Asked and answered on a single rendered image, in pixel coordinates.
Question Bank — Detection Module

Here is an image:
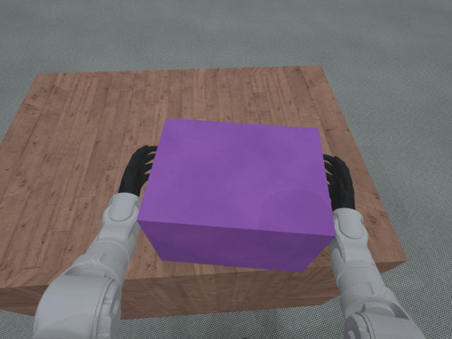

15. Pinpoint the right robot hand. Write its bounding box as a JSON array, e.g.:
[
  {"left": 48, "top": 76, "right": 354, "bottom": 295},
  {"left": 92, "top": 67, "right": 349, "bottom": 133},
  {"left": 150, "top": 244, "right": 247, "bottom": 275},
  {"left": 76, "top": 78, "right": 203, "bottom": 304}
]
[{"left": 323, "top": 154, "right": 355, "bottom": 211}]

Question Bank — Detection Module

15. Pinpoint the left robot hand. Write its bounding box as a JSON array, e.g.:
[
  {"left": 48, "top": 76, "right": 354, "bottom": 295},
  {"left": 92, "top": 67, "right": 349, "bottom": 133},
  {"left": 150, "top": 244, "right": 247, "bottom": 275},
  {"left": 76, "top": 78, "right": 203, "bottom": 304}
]
[{"left": 118, "top": 145, "right": 157, "bottom": 197}]

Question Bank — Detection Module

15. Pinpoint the robot right forearm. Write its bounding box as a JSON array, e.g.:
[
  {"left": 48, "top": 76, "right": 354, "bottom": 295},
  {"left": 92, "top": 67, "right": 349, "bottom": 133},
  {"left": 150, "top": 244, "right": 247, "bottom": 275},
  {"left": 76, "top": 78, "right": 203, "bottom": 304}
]
[{"left": 328, "top": 208, "right": 426, "bottom": 339}]

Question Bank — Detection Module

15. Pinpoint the robot left forearm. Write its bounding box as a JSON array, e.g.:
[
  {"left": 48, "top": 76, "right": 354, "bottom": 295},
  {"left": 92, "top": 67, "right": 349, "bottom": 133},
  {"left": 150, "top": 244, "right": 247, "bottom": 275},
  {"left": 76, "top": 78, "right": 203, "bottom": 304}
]
[{"left": 33, "top": 193, "right": 141, "bottom": 335}]

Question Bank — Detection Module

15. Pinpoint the pedestal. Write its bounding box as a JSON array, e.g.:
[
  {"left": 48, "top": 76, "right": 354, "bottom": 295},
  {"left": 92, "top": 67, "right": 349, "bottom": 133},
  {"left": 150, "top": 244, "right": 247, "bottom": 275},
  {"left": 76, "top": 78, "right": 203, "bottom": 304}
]
[{"left": 0, "top": 65, "right": 408, "bottom": 320}]

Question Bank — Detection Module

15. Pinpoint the right robot upper arm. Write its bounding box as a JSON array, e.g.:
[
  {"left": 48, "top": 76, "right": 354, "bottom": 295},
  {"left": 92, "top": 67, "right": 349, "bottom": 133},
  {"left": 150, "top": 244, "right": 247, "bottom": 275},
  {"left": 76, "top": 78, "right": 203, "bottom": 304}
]
[{"left": 343, "top": 311, "right": 424, "bottom": 339}]

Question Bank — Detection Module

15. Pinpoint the left robot upper arm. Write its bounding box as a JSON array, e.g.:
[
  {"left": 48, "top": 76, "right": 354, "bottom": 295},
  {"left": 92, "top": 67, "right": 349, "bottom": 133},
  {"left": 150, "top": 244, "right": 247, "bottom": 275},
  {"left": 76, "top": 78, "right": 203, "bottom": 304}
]
[{"left": 31, "top": 275, "right": 121, "bottom": 339}]

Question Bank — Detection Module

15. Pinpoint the carton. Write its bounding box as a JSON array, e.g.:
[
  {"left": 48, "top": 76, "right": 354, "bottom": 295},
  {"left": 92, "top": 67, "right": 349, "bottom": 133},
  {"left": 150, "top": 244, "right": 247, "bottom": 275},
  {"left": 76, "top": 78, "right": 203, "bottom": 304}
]
[{"left": 137, "top": 118, "right": 336, "bottom": 273}]

